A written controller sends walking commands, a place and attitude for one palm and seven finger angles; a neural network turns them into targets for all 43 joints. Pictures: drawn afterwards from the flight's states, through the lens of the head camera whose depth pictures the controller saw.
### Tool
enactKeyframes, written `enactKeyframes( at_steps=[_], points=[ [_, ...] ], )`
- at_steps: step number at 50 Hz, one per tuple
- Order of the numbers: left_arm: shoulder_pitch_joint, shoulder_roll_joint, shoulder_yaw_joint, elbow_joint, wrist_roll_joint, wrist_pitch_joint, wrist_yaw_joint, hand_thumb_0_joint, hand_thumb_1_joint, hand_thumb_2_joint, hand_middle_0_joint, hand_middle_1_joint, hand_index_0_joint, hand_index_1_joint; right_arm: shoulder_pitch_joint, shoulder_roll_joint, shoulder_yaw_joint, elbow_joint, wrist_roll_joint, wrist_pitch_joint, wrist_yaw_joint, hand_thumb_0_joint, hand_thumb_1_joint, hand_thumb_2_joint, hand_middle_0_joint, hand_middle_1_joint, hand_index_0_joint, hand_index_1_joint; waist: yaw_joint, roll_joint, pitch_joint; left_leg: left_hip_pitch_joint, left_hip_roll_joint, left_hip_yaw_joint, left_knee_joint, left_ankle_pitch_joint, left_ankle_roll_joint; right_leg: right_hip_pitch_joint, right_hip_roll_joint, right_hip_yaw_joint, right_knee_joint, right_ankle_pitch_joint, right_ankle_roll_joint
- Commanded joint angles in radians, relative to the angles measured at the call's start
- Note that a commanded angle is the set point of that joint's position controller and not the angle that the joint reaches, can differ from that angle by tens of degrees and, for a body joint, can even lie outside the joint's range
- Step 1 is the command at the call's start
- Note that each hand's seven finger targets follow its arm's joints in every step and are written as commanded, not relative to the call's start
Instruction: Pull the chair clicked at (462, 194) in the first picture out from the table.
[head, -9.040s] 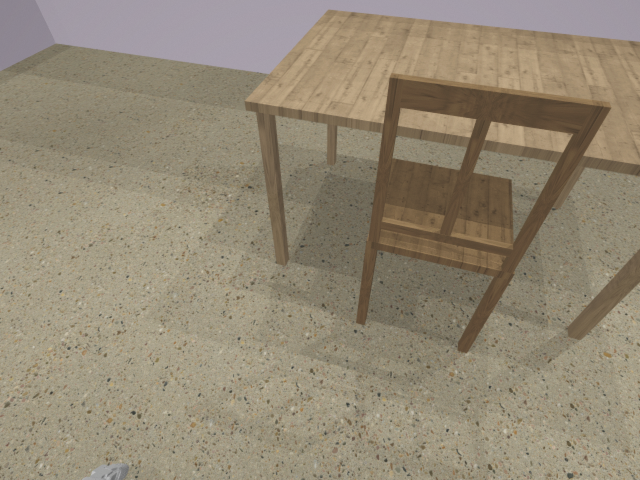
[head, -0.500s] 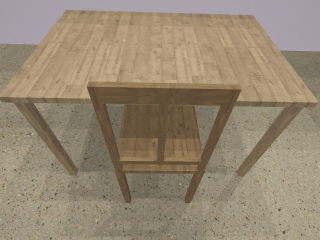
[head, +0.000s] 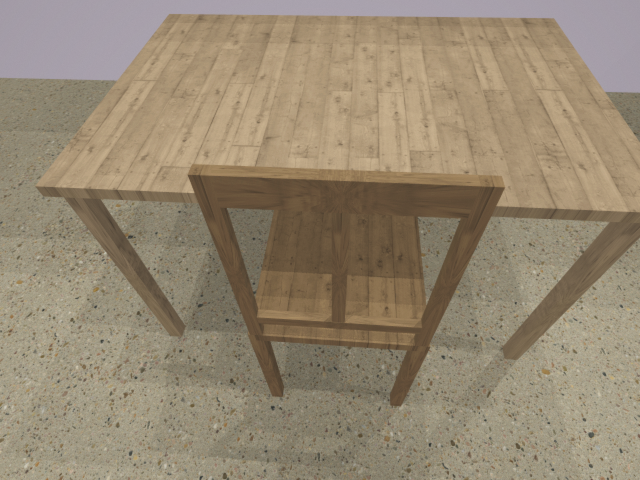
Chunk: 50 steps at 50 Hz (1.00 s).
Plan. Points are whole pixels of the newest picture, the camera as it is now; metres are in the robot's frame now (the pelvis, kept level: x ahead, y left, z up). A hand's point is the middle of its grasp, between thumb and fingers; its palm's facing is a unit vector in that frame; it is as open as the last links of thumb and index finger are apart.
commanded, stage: come to a stop and stand still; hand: left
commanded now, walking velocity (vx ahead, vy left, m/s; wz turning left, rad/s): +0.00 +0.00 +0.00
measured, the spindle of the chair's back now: (339, 273) +0.44 +0.00 -0.07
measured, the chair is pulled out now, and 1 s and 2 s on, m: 0.00 0.00 0.00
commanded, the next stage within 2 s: look again from close up in 0.46 s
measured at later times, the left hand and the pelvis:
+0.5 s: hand out of the picture -0.03 +0.21 -0.16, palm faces +0.02 -0.97 -0.23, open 7.4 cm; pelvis -0.02 +0.03 +0.01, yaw -1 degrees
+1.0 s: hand out of the picture +0.00 +0.19 -0.17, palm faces -0.01 -0.98 -0.17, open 7.3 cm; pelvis +0.00 +0.03 +0.01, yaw -2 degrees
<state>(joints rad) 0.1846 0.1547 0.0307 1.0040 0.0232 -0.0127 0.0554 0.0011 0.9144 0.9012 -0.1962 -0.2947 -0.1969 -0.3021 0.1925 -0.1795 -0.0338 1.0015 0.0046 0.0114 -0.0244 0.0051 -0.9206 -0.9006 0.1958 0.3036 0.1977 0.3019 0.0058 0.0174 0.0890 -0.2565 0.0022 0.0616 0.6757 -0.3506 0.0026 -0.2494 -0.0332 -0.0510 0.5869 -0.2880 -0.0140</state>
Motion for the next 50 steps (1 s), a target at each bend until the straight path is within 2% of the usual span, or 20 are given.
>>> enactKeyframes(
  at_steps=[1,3,4,5,6,7,8,9,12,14,17,19,22,25,35,39,42,43,47,50],
  points=[
    [0.109,0.160,0.006,-0.074,0.009,-0.025,0.012,0.000,0.900,0.900,-0.200,-0.300,-0.200,-0.300,0.020,-0.040,-0.020,-0.118,-0.006,-0.006,0.006,0.000,-0.900,-0.900,0.200,0.300,0.200,0.300,-0.017,-0.146,-0.181,-0.109,0.011,-0.042,0.050,-0.133,-0.018,0.201,-0.256,0.200,-0.078,0.924,-0.147],
    [0.039,0.186,0.003,-0.096,-0.004,-0.013,0.003,0.000,0.900,0.900,-0.200,-0.300,-0.200,-0.300,0.078,-0.038,-0.019,-0.092,-0.011,0.001,0.015,0.000,-0.900,-0.900,0.200,0.300,0.200,0.300,-0.059,-0.077,-0.138,0.094,-0.014,-0.007,-0.169,0.111,-0.022,0.006,-0.177,0.157,-0.099,0.442,-0.092],
    [0.032,0.178,0.002,-0.100,-0.010,-0.007,-0.002,0.000,0.900,0.900,-0.200,-0.300,-0.200,-0.300,0.084,-0.066,-0.022,-0.090,-0.015,0.000,0.018,0.000,-0.900,-0.900,0.200,0.300,0.200,0.300,-0.057,-0.045,-0.086,0.122,0.017,-0.034,-0.184,0.121,-0.015,-0.089,-0.136,0.142,-0.135,0.162,-0.051],
    [0.028,0.162,0.003,-0.106,-0.009,0.001,-0.004,0.000,0.900,0.900,-0.200,-0.300,-0.200,-0.300,0.077,-0.097,-0.025,-0.099,-0.021,-0.002,0.019,0.000,-0.900,-0.900,0.200,0.300,0.200,0.300,-0.052,-0.017,-0.016,0.062,0.081,-0.103,-0.233,0.077,0.006,-0.147,-0.094,0.123,-0.172,-0.064,-0.026],
    [0.050,0.153,0.002,-0.110,-0.007,0.000,-0.006,0.000,0.900,0.900,-0.200,-0.300,-0.200,-0.300,0.059,-0.121,-0.024,-0.112,-0.025,-0.002,0.019,0.000,-0.900,-0.900,0.200,0.300,0.200,0.300,-0.033,-0.050,0.030,-0.013,0.103,-0.130,-0.262,-0.002,0.017,-0.143,-0.066,0.123,-0.209,-0.161,-0.014],
    [0.060,0.150,0.006,-0.112,-0.001,0.000,-0.005,0.000,0.900,0.900,-0.200,-0.300,-0.200,-0.300,0.059,-0.126,-0.024,-0.118,-0.027,0.001,0.021,0.000,-0.900,-0.900,0.200,0.300,0.200,0.300,-0.033,-0.100,0.065,-0.055,0.091,-0.123,-0.261,-0.069,0.011,-0.163,-0.070,0.136,-0.240,-0.252,-0.023],
    [0.057,0.157,0.006,-0.107,0.003,0.012,-0.007,0.000,0.900,0.900,-0.200,-0.300,-0.200,-0.300,0.060,-0.121,-0.023,-0.105,-0.029,0.004,0.024,0.000,-0.900,-0.900,0.200,0.300,0.200,0.300,-0.036,-0.015,0.085,-0.055,0.076,-0.121,-0.281,-0.121,0.005,-0.199,-0.077,0.142,-0.236,-0.316,-0.032],
    [0.074,0.159,0.008,-0.111,0.004,0.014,-0.009,0.000,0.900,0.900,-0.200,-0.300,-0.200,-0.300,0.068,-0.120,-0.021,-0.104,-0.030,0.001,0.024,0.000,-0.900,-0.900,0.200,0.300,0.200,0.300,-0.034,0.013,0.087,-0.071,0.073,-0.136,-0.306,-0.147,0.009,-0.190,-0.061,0.136,-0.219,-0.311,-0.024],
    [0.140,0.150,0.003,-0.097,0.001,0.006,-0.013,0.000,0.900,0.900,-0.200,-0.300,-0.200,-0.300,0.073,-0.123,-0.013,-0.099,-0.029,-0.007,0.023,0.000,-0.900,-0.900,0.200,0.300,0.200,0.300,-0.014,-0.008,0.048,-0.092,0.074,-0.150,-0.340,-0.137,0.017,-0.123,-0.046,0.130,-0.214,-0.245,-0.015],
    [0.156,0.141,0.002,-0.093,0.000,0.006,-0.015,0.000,0.900,0.900,-0.200,-0.300,-0.200,-0.300,0.091,-0.126,-0.010,-0.090,-0.028,-0.013,0.022,0.000,-0.900,-0.900,0.200,0.300,0.200,0.300,-0.012,0.017,0.005,-0.071,0.087,-0.166,-0.367,-0.141,0.022,-0.089,-0.039,0.111,-0.202,-0.200,-0.013],
    [0.183,0.131,-0.003,-0.075,-0.001,0.002,-0.016,0.000,0.900,0.900,-0.200,-0.300,-0.200,-0.300,0.105,-0.123,-0.007,-0.071,-0.024,-0.016,0.022,0.000,-0.900,-0.900,0.200,0.300,0.200,0.300,-0.007,-0.019,-0.007,-0.074,0.086,-0.168,-0.372,-0.135,0.022,-0.073,-0.043,0.114,-0.212,-0.189,-0.011],
    [0.191,0.126,-0.003,-0.067,-0.001,0.004,-0.017,0.000,0.900,0.900,-0.200,-0.300,-0.200,-0.300,0.120,-0.124,-0.008,-0.057,-0.023,-0.015,0.021,0.000,-0.900,-0.900,0.200,0.300,0.200,0.300,-0.007,0.001,-0.002,-0.080,0.092,-0.175,-0.389,-0.160,0.023,-0.076,-0.037,0.104,-0.206,-0.186,-0.007],
    [0.215,0.117,-0.007,-0.042,-0.003,-0.005,-0.016,0.000,0.900,0.900,-0.200,-0.300,-0.200,-0.300,0.141,-0.104,-0.004,-0.027,-0.019,-0.020,0.020,0.000,-0.900,-0.900,0.200,0.300,0.200,0.300,-0.007,-0.021,-0.028,-0.050,0.083,-0.159,-0.364,-0.091,0.021,-0.070,-0.053,0.124,-0.220,-0.156,-0.014],
    [0.221,0.111,-0.012,-0.019,-0.004,-0.006,-0.016,0.000,0.900,0.900,-0.200,-0.300,-0.200,-0.300,0.158,-0.097,-0.003,0.000,-0.017,-0.022,0.019,0.000,-0.900,-0.900,0.200,0.300,0.200,0.300,-0.007,-0.014,-0.017,-0.053,0.086,-0.161,-0.372,-0.099,0.020,-0.074,-0.049,0.122,-0.219,-0.148,-0.012],
    [0.244,0.079,-0.028,0.055,-0.008,-0.020,-0.011,0.000,0.900,0.900,-0.200,-0.300,-0.200,-0.300,0.175,-0.063,0.010,0.071,-0.007,-0.039,0.013,0.000,-0.900,-0.900,0.200,0.300,0.200,0.300,-0.006,-0.015,-0.030,0.025,0.088,-0.127,-0.353,0.065,0.020,-0.040,-0.062,0.122,-0.218,0.025,-0.013],
    [0.233,0.072,-0.031,0.066,-0.007,-0.018,-0.011,0.000,0.900,0.900,-0.200,-0.300,-0.200,-0.300,0.164,-0.061,0.011,0.083,-0.005,-0.039,0.010,0.000,-0.900,-0.900,0.200,0.300,0.200,0.300,-0.008,-0.003,0.010,0.025,0.090,-0.125,-0.363,0.063,0.019,-0.050,-0.056,0.120,-0.224,0.035,-0.011],
    [0.232,0.067,-0.029,0.071,-0.007,-0.020,-0.010,0.000,0.900,0.900,-0.200,-0.300,-0.200,-0.300,0.159,-0.059,0.009,0.083,-0.006,-0.040,0.009,0.000,-0.900,-0.900,0.200,0.300,0.200,0.300,-0.009,-0.017,-0.021,0.060,0.091,-0.117,-0.354,0.093,0.020,-0.040,-0.059,0.120,-0.221,0.060,-0.009],
    [0.223,0.070,-0.029,0.070,-0.007,-0.017,-0.011,0.000,0.900,0.900,-0.200,-0.300,-0.200,-0.300,0.151,-0.055,0.009,0.086,-0.005,-0.039,0.009,0.000,-0.900,-0.900,0.200,0.300,0.200,0.300,-0.009,0.000,0.006,0.046,0.093,-0.121,-0.370,0.066,0.020,-0.048,-0.054,0.117,-0.227,0.045,-0.008],
    [0.217,0.068,-0.029,0.073,-0.006,-0.019,-0.010,0.000,0.900,0.900,-0.200,-0.300,-0.200,-0.300,0.142,-0.060,0.010,0.088,-0.006,-0.039,0.008,0.000,-0.900,-0.900,0.200,0.300,0.200,0.300,-0.010,-0.042,0.000,0.068,0.088,-0.111,-0.355,0.109,0.018,-0.045,-0.060,0.124,-0.228,0.069,-0.006],
    [0.214,0.072,-0.028,0.072,-0.005,-0.017,-0.011,0.000,0.900,0.900,-0.200,-0.300,-0.200,-0.300,0.133,-0.063,0.009,0.086,-0.007,-0.039,0.008,0.000,-0.900,-0.900,0.200,0.300,0.200,0.300,-0.009,-0.018,-0.004,0.075,0.092,-0.111,-0.365,0.103,0.019,-0.041,-0.059,0.123,-0.229,0.076,-0.006]
  ],
)
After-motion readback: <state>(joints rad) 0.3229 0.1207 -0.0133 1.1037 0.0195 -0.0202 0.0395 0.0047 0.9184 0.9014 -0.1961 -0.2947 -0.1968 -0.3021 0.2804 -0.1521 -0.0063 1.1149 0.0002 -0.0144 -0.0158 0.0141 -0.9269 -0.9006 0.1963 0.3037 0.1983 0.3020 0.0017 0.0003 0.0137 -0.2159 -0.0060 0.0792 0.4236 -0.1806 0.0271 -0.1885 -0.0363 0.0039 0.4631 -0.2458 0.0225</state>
